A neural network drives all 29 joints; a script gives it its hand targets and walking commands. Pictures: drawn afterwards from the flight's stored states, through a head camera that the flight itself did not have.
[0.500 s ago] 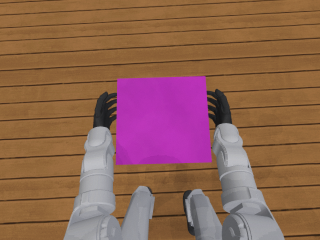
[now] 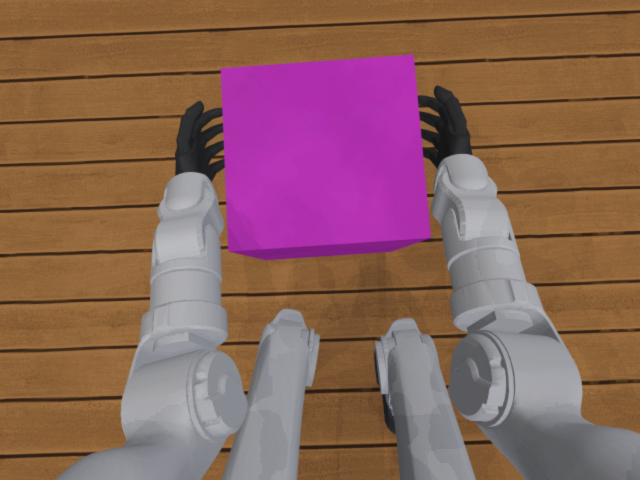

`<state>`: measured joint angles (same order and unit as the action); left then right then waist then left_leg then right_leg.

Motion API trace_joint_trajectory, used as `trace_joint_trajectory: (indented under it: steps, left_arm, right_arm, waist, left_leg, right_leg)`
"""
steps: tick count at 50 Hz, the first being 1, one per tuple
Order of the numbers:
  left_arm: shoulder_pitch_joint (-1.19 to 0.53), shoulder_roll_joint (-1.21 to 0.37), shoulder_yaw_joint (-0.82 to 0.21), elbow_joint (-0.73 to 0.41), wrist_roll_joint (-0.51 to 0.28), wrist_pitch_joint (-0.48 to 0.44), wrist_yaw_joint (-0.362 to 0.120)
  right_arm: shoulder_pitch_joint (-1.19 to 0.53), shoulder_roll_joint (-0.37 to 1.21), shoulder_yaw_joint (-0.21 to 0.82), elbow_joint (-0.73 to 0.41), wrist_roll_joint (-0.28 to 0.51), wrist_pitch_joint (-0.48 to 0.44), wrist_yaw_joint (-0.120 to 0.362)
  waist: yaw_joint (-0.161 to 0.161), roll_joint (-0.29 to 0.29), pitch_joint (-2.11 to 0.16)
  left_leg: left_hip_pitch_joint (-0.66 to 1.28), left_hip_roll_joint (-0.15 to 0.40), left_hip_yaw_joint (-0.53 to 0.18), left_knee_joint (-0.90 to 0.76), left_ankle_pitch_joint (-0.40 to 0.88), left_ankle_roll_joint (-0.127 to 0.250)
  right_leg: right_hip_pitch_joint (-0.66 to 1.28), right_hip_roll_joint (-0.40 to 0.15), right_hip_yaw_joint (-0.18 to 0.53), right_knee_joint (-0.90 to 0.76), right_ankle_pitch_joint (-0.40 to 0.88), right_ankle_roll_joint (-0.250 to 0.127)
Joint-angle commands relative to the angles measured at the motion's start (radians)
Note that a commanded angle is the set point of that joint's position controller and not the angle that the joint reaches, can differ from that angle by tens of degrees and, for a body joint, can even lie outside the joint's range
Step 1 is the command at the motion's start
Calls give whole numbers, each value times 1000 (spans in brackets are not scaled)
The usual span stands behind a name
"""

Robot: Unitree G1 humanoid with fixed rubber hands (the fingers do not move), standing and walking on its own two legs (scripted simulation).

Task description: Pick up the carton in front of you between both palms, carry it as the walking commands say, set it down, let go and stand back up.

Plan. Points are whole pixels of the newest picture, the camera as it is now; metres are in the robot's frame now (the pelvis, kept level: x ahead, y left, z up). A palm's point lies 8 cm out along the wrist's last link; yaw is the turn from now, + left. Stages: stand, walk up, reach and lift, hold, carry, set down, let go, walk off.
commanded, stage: set down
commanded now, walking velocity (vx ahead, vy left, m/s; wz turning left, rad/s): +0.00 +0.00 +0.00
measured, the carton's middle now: (323, 179) +0.47 +0.05 -0.17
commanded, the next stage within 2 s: none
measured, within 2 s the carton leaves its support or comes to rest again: rests again in 1.62 s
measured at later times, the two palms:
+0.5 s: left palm (219, 187) +0.47 +0.22 -0.24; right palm (407, 165) +0.52 -0.07 -0.25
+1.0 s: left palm (228, 190) +0.48 +0.23 -0.31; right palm (396, 168) +0.54 -0.07 -0.32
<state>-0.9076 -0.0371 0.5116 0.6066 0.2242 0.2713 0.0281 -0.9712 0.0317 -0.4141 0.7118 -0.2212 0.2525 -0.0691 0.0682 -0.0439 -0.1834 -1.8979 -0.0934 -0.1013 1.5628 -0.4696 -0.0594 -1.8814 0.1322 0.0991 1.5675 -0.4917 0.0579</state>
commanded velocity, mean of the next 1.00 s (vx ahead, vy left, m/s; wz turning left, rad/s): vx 0.00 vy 0.00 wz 0.00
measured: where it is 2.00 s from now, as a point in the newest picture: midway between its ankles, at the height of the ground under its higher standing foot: (338, 396)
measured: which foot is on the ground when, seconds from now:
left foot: down 0.00-1.00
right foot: down 0.00-1.00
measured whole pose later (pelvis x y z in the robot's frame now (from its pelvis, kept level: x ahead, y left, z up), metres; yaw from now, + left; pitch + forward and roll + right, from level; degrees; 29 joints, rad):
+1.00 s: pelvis -0.01 +0.00 -0.16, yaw +0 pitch +43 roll +1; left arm -1.25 0.15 0.45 0.82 0.06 0.22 0.07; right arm -1.40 -0.19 -0.21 1.03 -0.05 0.19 -0.14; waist 0.11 -0.04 0.20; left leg -2.26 -0.10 -0.06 2.13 -0.61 -0.08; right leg -2.26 0.18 0.08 2.15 -0.63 0.08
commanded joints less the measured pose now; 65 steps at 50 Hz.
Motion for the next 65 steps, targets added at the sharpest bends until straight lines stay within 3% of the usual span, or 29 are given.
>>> trace_joint_trajectory:
  steps: [1, 15, 28, 33, 37, 41, 48, 58, 65]
  left_arm:
    - [-643, -866, -561, 29, -144, -21, -213]
    - [-804, -748, -494, 74, -162, -25, -212]
    - [-986, -635, -492, 84, -224, -38, -215]
    - [-1057, -622, -521, 58, -267, -49, -217]
    - [-1055, -640, -547, 36, -308, -57, -219]
    - [-969, -656, -538, 112, -291, -63, -224]
    - [-934, -653, -486, 156, -251, -68, -246]
    - [-1027, -532, -452, 165, -249, -100, -226]
    - [-997, -487, -381, 236, -195, -89, -245]
  right_arm:
    - [-623, 917, 516, 22, 133, -32, 185]
    - [-799, 793, 481, 93, 151, -42, 138]
    - [-977, 684, 507, 152, 221, -52, 129]
    - [-1027, 668, 538, 148, 263, -63, 137]
    - [-1039, 719, 599, 89, 306, -74, 138]
    - [-958, 725, 571, 149, 303, -85, 143]
    - [-891, 683, 479, 230, 233, -94, 159]
    - [-1041, 606, 522, 196, 292, -122, 147]
    - [-961, 536, 415, 336, 225, -101, 170]
  waist:
    - [54, 2, -1009]
    - [78, -33, -956]
    - [109, -48, -915]
    - [121, -46, -915]
    - [134, -86, -930]
    - [136, -70, -849]
    - [93, -54, -687]
    - [144, -84, -613]
    - [119, -52, -431]
  left_leg:
    - [569, -63, 165, -46, 344, -10]
    - [371, -55, 197, 135, 296, -18]
    - [300, -28, 214, 296, 270, -15]
    - [285, -20, 213, 350, 303, -13]
    - [316, -23, 201, 375, 404, -2]
    - [303, -26, 195, 402, 450, 0]
    - [206, -32, 187, 418, 383, 1]
    - [119, -15, 193, 447, 291, 20]
    - [60, -8, 188, 443, 183, 29]
  right_leg:
    - [401, 77, -154, -44, 234, -13]
    - [294, 73, -169, 138, 201, -9]
    - [254, 60, -175, 313, 173, -13]
    - [254, 54, -168, 383, 200, -20]
    - [264, 60, -176, 419, 295, -21]
    - [202, 63, -172, 437, 316, -20]
    - [79, 61, -167, 441, 259, -35]
    - [114, 52, -136, 464, 215, -40]
    - [19, 51, -135, 451, 98, -52]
